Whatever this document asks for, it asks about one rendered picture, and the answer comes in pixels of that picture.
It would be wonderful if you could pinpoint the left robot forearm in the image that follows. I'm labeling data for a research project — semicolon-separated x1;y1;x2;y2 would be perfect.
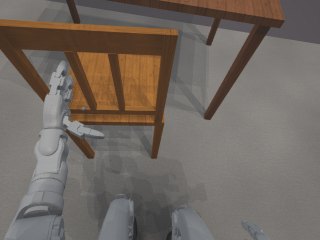
3;128;69;240

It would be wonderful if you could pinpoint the robot right shin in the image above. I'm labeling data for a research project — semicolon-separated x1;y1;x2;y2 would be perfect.
171;205;187;240

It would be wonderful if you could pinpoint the chair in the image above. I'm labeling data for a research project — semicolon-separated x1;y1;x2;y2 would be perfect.
0;19;178;159

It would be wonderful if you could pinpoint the table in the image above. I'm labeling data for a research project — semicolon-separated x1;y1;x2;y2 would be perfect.
0;0;285;120

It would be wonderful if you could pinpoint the robot left thigh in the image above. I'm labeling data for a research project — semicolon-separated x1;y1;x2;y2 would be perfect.
97;198;135;240

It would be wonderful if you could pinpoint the right robot hand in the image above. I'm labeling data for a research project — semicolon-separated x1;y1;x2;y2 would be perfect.
241;220;271;240

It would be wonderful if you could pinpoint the left robot upper arm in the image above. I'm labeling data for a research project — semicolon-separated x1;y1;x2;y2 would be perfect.
6;214;66;240

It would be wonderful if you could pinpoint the left robot hand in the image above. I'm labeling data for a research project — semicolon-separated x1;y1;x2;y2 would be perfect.
42;60;105;140

